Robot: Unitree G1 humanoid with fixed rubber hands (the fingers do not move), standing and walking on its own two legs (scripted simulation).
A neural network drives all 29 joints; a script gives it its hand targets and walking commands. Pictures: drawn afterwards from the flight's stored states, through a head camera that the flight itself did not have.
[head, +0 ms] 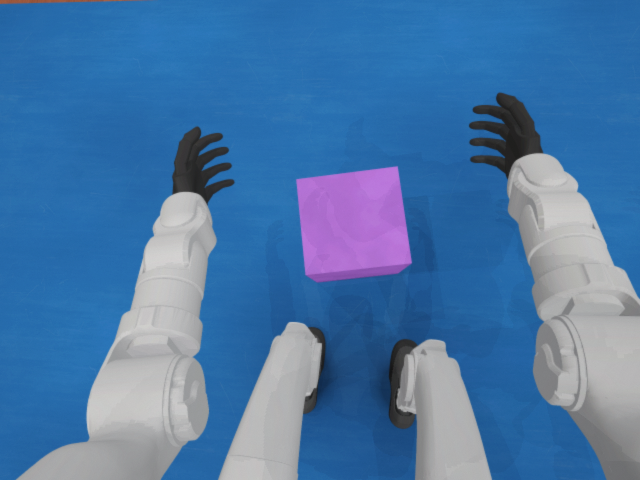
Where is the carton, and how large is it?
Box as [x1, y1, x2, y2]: [296, 166, 411, 282]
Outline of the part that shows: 397,166 296,179 306,275 317,282 397,273 411,263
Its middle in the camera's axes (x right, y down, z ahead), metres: +0.07 -0.01 +0.91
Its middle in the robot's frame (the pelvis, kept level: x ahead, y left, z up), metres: +0.47 +0.05 -0.52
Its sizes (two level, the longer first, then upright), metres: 0.210 0.200 0.250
